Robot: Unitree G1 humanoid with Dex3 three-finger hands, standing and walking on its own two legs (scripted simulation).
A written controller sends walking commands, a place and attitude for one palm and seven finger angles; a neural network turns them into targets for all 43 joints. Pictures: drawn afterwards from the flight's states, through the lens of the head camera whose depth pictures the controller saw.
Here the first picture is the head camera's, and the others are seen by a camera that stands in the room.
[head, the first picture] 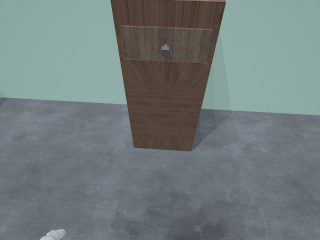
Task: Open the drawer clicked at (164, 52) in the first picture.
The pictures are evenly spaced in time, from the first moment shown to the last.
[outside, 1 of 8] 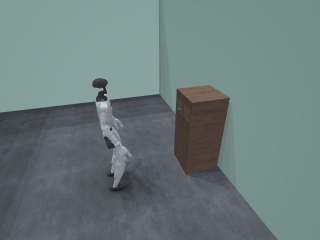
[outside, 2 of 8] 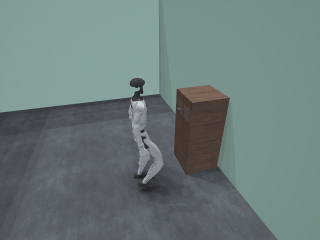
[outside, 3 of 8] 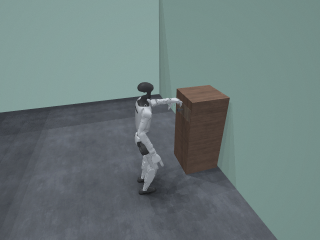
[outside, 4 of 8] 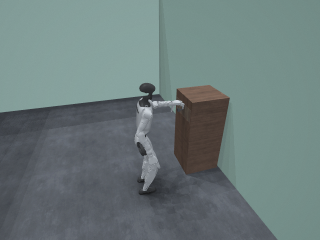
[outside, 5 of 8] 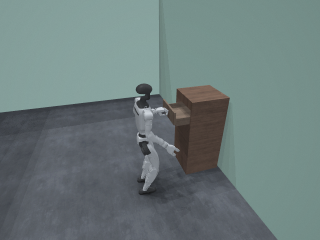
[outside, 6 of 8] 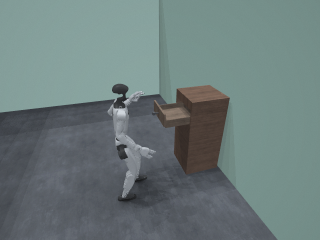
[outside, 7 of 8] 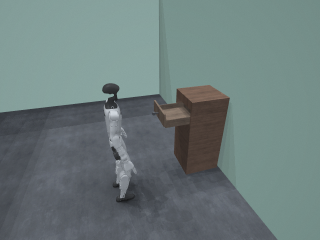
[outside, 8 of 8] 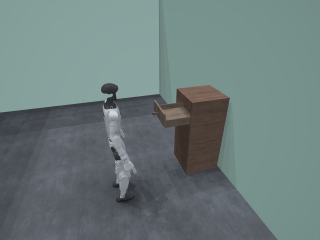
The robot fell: no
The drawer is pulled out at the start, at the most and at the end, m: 0.00 0.30 0.30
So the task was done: yes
